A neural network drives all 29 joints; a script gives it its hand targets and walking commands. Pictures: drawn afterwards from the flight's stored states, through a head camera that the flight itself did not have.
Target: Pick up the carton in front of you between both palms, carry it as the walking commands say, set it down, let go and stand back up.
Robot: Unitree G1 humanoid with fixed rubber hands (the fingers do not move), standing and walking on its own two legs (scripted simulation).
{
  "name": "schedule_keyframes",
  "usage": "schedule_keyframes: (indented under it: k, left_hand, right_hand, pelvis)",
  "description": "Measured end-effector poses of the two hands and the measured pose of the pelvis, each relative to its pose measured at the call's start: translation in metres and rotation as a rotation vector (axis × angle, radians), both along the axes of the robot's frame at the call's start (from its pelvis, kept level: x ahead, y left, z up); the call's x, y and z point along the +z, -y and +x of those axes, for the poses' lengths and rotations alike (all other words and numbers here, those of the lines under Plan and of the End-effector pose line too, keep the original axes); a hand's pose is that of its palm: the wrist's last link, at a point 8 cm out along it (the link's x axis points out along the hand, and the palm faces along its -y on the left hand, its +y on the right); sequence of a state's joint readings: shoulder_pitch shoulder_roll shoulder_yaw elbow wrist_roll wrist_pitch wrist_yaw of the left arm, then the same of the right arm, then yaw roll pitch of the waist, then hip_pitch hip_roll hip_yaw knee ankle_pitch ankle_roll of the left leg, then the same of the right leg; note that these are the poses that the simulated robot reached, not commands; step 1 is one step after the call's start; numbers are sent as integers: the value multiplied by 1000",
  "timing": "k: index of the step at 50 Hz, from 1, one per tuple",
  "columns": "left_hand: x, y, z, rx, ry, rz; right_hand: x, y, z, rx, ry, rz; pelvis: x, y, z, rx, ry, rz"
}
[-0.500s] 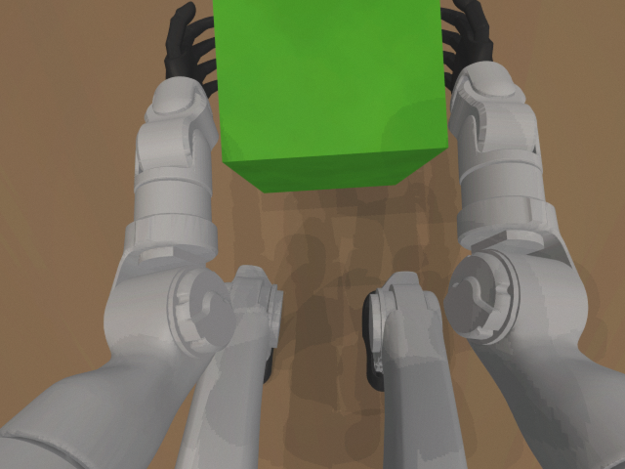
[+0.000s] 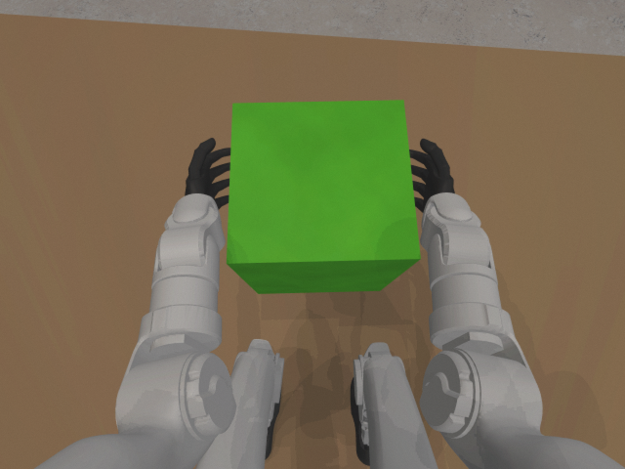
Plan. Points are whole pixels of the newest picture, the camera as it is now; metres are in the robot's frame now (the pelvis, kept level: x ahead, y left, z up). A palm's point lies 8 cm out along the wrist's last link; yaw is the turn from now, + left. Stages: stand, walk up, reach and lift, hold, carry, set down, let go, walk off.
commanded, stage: reach and lift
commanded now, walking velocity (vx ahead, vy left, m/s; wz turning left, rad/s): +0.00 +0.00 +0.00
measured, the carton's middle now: (318, 213) +0.45 +0.01 -0.10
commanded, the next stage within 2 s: hold in 1.78 s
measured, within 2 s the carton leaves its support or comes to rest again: neither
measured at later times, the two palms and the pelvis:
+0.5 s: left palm (148, 179) +0.39 +0.16 +0.12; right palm (494, 189) +0.39 -0.14 +0.12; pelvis +0.04 +0.01 +0.13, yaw +0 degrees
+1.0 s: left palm (83, 166) +0.35 +0.15 +0.20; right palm (565, 188) +0.35 -0.15 +0.20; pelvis +0.05 +0.01 +0.18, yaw +0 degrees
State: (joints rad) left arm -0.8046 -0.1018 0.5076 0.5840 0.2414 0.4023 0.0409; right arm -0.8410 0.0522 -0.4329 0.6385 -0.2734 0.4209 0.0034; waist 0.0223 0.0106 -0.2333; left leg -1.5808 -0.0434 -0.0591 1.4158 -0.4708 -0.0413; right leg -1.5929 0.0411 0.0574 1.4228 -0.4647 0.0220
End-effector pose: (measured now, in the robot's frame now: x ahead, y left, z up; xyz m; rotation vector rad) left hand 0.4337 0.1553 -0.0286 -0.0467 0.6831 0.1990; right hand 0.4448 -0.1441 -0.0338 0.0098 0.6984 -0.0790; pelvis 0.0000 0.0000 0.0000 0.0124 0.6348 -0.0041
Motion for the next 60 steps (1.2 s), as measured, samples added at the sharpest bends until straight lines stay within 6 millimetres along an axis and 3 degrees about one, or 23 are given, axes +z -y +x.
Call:
schedule_keyframes:
  k: [24,39,49,60]
  left_hand:
    - [142,0,-45,-40,2,-3]
    - [224,1,-69,-86,40,26]
    - [231,1,-80,-91,3,30]
    - [237,1,-77,-82,22,21]
  right_hand:
    - [144,0,-56,-35,2,-5]
    - [226,1,-86,-40,42,-30]
    - [234,1,-97,-36,5,-30]
    - [239,2,-93,-41,24,-20]
  pelvis:
    - [127,-5,42,-2,320,-10]
    - [174,-7,64,-4,602,-16]
    - [176,-7,54,-4,700,-16]
    - [177,-6,51,0,715,-16]
